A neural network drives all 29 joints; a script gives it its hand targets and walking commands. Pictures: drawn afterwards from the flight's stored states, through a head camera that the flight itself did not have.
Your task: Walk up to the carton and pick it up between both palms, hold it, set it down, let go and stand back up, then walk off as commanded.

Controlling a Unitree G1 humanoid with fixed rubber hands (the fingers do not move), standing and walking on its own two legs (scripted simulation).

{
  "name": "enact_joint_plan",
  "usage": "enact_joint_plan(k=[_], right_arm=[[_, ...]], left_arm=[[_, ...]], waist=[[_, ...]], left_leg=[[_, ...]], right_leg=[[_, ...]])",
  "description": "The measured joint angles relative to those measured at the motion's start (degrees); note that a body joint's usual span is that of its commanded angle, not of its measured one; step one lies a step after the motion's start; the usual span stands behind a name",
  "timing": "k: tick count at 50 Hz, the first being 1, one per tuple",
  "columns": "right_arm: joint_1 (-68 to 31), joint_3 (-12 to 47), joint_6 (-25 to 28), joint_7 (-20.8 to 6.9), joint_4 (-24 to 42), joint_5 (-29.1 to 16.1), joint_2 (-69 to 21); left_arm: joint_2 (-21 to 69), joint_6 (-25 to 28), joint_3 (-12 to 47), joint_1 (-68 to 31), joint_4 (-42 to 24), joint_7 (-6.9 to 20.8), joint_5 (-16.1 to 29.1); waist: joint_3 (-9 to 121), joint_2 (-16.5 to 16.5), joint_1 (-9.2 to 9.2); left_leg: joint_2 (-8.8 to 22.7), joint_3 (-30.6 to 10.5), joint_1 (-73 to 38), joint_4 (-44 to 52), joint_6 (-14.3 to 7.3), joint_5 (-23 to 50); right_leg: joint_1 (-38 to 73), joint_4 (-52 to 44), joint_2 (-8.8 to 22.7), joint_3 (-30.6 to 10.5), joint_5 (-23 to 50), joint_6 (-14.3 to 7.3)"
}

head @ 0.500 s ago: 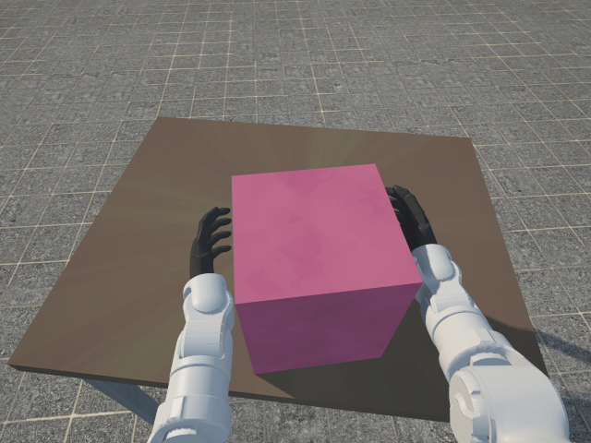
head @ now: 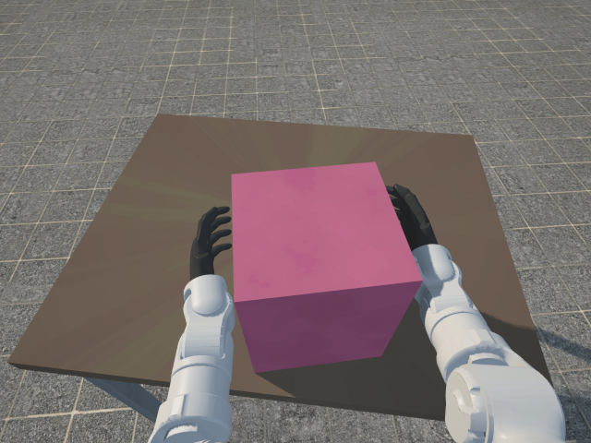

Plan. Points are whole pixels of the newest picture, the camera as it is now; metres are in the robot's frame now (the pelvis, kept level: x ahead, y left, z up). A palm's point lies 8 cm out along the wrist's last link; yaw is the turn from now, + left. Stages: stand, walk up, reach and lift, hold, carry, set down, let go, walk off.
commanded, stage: set down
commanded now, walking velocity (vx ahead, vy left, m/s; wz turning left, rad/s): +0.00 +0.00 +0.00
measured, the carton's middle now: (312, 272) +0.38 +0.06 -0.01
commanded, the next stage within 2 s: none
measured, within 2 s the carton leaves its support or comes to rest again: neither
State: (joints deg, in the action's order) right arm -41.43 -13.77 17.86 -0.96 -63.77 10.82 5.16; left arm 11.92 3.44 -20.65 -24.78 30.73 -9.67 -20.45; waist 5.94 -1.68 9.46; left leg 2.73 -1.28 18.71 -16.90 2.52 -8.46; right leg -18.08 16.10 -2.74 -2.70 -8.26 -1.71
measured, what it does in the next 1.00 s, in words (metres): stands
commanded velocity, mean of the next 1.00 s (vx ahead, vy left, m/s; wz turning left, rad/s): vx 0.00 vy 0.00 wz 0.00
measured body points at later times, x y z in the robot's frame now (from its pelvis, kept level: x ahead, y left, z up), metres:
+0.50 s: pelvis +0.00 +0.00 +0.00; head +0.08 +0.01 +0.44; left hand +0.34 +0.21 +0.01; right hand +0.44 -0.09 +0.02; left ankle -0.01 +0.15 -0.75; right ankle -0.02 -0.10 -0.75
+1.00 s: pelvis -0.01 +0.00 -0.01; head +0.08 -0.01 +0.44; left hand +0.33 +0.23 +0.01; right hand +0.46 -0.14 +0.02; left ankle -0.01 +0.15 -0.75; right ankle -0.02 -0.10 -0.75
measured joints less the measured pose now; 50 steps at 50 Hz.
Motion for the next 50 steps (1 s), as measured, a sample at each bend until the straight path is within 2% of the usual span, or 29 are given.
enact_joint_plan(k=[12,16,21,25,29,39,50], right_arm=[[-0.04,-1.22,1.19,-0.33,0.01,0.84,-0.23],[-0.07,-1.24,1.34,-0.43,-0.70,-0.70,-0.02],[-0.12,-0.46,1.20,-0.63,-3.54,-7.35,0.94],[-0.38,4.78,1.20,-0.66,-3.73,-15.32,2.87],[-1.50,8.89,1.20,-0.65,-3.73,-19.97,5.14],[-2.44,14.06,1.20,-0.94,-4.32,-25.52,11.05],[-2.43,19.81,1.65,-3.00,-5.53,-31.04,15.03]], left_arm=[[0.01,1.72,-0.37,-0.05,0.31,0.16,0.00],[-0.05,2.77,-0.40,-0.25,0.73,0.19,0.00],[-0.33,2.71,-0.42,-2.19,4.40,-0.15,1.26],[-0.91,2.67,-0.44,-3.00,6.72,-1.50,5.59],[-1.54,2.98,-0.30,-3.02,6.83,-2.45,9.37],[-3.42,3.24,1.15,-3.00,7.03,-2.69,13.07],[-4.72,4.14,2.74,-1.26,7.39,-2.10,16.06]], waist=[[-0.62,0.00,-0.02],[-1.33,0.00,0.17],[-1.80,0.01,1.31],[-0.90,0.18,1.97],[0.06,0.51,2.36],[2.72,1.66,2.69],[1.39,2.57,2.71]], left_leg=[[0.00,0.00,0.01,0.02,0.00,0.01],[0.00,0.00,0.01,0.01,0.00,0.01],[0.01,0.00,1.73,-0.63,0.00,-0.04],[0.20,0.01,5.28,-2.43,0.00,-0.42],[0.26,0.01,8.50,-4.41,0.02,-0.62],[0.49,0.00,11.10,-6.01,0.17,-1.11],[0.90,0.00,11.10,-6.11,0.17,-0.82]], right_leg=[[-0.01,0.00,0.00,0.00,-0.01,0.01],[-0.01,0.00,0.00,0.00,-0.01,0.02],[-1.60,0.37,-0.02,0.00,0.00,0.04],[-4.44,0.64,-0.23,0.00,0.27,0.05],[-6.81,0.89,-0.31,0.00,0.46,0.08],[-8.71,1.02,-0.54,0.00,0.43,0.10],[-9.24,2.03,-0.98,0.01,0.66,0.10]])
